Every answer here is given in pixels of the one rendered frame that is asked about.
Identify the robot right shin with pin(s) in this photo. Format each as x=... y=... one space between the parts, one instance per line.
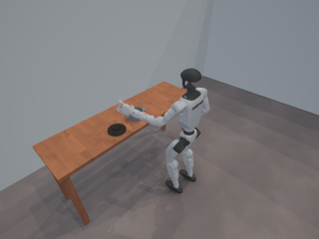
x=188 y=162

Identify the knob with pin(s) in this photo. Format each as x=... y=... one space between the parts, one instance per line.
x=116 y=127

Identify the pot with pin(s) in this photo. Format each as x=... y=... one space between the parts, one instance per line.
x=133 y=119

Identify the left robot forearm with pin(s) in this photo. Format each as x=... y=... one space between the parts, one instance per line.
x=148 y=118

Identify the robot right upper arm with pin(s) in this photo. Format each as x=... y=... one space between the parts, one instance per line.
x=205 y=106

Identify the robot left upper arm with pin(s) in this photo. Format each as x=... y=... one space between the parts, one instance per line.
x=176 y=108

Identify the table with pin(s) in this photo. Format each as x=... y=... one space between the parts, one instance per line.
x=70 y=150

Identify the robot left foot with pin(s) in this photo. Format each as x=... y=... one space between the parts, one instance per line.
x=171 y=186

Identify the robot left hand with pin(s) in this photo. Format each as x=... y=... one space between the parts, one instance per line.
x=126 y=109

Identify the lid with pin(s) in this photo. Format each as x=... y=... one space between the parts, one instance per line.
x=117 y=132

